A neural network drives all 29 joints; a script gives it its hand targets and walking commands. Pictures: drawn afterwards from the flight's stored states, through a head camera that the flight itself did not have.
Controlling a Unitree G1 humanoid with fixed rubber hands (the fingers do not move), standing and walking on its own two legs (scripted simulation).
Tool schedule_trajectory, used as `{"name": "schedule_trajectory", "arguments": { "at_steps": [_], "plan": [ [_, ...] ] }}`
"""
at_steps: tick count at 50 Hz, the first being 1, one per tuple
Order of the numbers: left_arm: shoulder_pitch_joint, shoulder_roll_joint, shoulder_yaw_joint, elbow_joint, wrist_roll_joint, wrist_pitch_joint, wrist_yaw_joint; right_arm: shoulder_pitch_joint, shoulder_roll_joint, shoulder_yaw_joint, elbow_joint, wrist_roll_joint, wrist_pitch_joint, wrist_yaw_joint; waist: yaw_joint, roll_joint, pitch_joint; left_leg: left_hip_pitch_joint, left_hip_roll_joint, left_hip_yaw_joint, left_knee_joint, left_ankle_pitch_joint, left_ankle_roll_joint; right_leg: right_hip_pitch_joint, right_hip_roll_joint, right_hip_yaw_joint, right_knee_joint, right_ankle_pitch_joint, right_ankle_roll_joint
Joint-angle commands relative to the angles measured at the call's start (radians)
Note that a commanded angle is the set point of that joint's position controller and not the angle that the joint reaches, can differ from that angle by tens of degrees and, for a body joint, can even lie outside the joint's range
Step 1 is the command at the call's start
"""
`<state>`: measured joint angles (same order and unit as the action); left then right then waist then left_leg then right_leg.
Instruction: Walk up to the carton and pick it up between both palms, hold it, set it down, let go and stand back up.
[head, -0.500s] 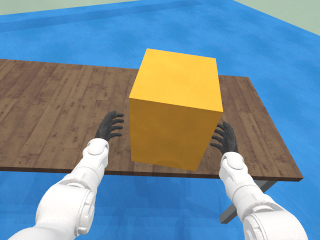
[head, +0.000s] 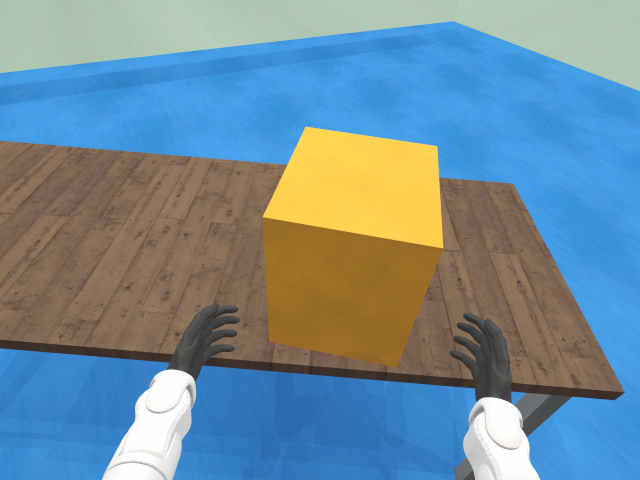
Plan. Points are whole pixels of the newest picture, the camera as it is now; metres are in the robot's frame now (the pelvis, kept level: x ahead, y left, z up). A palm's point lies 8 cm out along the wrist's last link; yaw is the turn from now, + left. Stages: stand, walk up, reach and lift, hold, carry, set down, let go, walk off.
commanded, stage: set down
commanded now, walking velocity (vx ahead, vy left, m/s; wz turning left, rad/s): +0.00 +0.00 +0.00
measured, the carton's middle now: (350, 246) +0.49 -0.01 +0.03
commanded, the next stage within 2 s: none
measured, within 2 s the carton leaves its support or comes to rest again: neither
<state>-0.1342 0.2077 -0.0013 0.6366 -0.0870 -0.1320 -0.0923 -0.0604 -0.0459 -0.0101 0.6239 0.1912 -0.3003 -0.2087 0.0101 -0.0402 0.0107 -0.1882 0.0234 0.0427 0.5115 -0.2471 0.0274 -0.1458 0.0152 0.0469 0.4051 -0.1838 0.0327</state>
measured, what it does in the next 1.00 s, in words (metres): stands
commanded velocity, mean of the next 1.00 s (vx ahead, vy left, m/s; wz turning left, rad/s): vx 0.00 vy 0.00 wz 0.00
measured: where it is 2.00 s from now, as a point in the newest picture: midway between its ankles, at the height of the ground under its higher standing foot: outside the picture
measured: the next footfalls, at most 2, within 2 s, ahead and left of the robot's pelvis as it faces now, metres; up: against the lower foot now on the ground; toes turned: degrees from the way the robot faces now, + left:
none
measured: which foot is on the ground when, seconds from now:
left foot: down 0.00-1.00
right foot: down 0.00-1.00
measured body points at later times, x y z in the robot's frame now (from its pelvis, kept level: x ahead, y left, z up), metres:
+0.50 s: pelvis -0.01 +0.00 +0.00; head -0.04 +0.03 +0.45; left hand +0.24 +0.23 +0.00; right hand +0.22 -0.17 +0.02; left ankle +0.02 +0.10 -0.74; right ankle +0.03 -0.14 -0.74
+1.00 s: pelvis +0.01 -0.01 +0.00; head +0.01 +0.02 +0.45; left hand +0.22 +0.22 -0.01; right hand +0.22 -0.19 +0.01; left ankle +0.02 +0.10 -0.74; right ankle +0.03 -0.14 -0.74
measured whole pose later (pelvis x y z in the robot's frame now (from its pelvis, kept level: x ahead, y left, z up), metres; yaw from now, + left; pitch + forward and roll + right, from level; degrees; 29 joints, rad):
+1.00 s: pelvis +0.01 -0.01 +0.00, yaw +0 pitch -6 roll -1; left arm 0.22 0.28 0.00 0.22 -0.16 0.00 -0.08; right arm 0.34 -0.02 0.02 0.09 0.15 -0.01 -0.19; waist 0.06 -0.05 0.08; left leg -0.12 0.02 0.04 0.46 -0.24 0.02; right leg -0.10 0.01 0.05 0.40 -0.21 0.02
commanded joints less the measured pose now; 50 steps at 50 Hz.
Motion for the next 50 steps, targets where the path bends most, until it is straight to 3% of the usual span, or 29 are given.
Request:
{"name": "schedule_trajectory", "arguments": {
  "at_steps": [1,6,13,18,22,25,31,37,39,40,50],
  "plan": [
    [-0.283,0.278,0.068,-0.316,-0.157,0.011,-0.011,-0.167,-0.02,0.025,-0.392,-0.051,0.11,-0.019,0.001,0.036,-0.091,0.043,-0.038,0.034,-0.181,-0.005,-0.023,0.047,-0.017,-0.005,-0.124,-0.118,-0.045],
    [-0.202,0.299,0.046,-0.344,-0.221,0.035,-0.012,-0.056,0.012,0.042,-0.541,-0.067,0.205,-0.034,0.021,-0.012,-0.08,0.018,-0.037,0.039,-0.191,-0.09,0.008,0.064,-0.042,0.013,-0.139,-0.228,-0.046],
    [-0.078,0.279,0.03,-0.422,-0.214,0.088,-0.023,0.058,0.016,0.047,-0.637,-0.058,0.281,-0.053,0.026,0.037,-0.044,0.018,-0.011,0.011,-0.211,-0.09,-0.001,0.083,-0.041,0.001,-0.127,-0.183,-0.054],
    [0.072,0.278,0.062,-0.535,-0.18,0.117,-0.022,0.192,0.004,0.042,-0.714,-0.056,0.281,-0.056,0.043,0.077,-0.013,0.045,-0.007,0.002,-0.215,-0.027,-0.026,0.123,-0.032,-0.005,-0.115,-0.092,-0.055],
    [0.146,0.262,0.042,-0.602,-0.175,0.122,-0.011,0.261,-0.012,0.018,-0.726,-0.063,0.293,-0.034,0.029,0.112,0.02,0.039,0.009,-0.016,-0.227,-0.039,-0.038,0.118,-0.016,-0.02,-0.104,-0.102,-0.07],
    [0.181,0.27,0.042,-0.66,-0.17,0.118,-0.001,0.291,-0.019,0.008,-0.757,-0.068,0.294,-0.022,0.038,0.139,0.026,0.015,0.015,-0.02,-0.236,-0.062,-0.04,0.129,-0.013,-0.015,-0.094,-0.111,-0.072],
    [0.235,0.28,0.039,-0.694,-0.177,0.09,0.016,0.326,-0.015,-0.007,-0.814,-0.079,0.262,0.004,0.043,0.131,0.003,-0.02,0.019,-0.024,-0.225,-0.06,-0.041,0.149,-0.008,-0.009,-0.072,-0.1,-0.075],
    [0.255,0.267,0.024,-0.665,-0.159,0.087,0.024,0.324,-0.018,-0.019,-0.74,-0.088,0.261,0.024,0.033,0.149,0.029,-0.05,0.035,-0.035,-0.251,-0.091,-0.035,0.175,-0.006,-0.012,-0.061,-0.089,-0.071],
    [0.282,0.26,0.031,-0.648,-0.149,0.096,0.021,0.348,-0.024,-0.015,-0.719,-0.085,0.26,0.027,0.039,0.148,0.017,-0.021,0.028,-0.027,-0.238,-0.044,-0.042,0.18,-0.008,-0.011,-0.075,-0.073,-0.072],
    [0.299,0.26,0.032,-0.659,-0.156,0.096,0.017,0.362,-0.023,-0.01,-0.744,-0.084,0.254,0.024,0.036,0.12,-0.002,0.011,0.018,-0.018,-0.224,0.006,-0.043,0.172,-0.013,-0.005,-0.085,-0.051,-0.07],
    [0.369,0.228,0.052,-0.637,-0.102,0.121,0.006,0.425,-0.055,-0.006,-0.634,-0.097,0.224,0.047,0.019,0.139,0.002,0.14,0.004,-0.008,-0.183,0.245,-0.075,0.131,-0.003,-0.011,-0.117,0.056,-0.075]
  ]
}}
